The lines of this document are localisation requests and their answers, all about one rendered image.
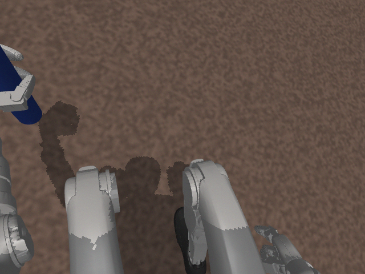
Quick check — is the left robot hand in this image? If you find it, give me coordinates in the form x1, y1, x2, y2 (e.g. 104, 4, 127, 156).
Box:
0, 44, 35, 112

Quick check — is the right robot hand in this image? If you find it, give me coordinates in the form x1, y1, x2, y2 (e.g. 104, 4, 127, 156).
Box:
254, 225, 303, 274

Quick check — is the right robot foot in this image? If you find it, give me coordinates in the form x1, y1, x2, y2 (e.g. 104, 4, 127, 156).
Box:
174, 207, 206, 274

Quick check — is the can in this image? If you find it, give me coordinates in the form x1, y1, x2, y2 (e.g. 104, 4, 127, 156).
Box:
0, 46, 42, 124

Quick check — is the right robot arm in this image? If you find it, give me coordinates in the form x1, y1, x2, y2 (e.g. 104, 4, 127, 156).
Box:
285, 259, 321, 274

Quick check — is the left robot arm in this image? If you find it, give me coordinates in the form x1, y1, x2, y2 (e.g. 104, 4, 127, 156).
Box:
0, 138, 34, 274

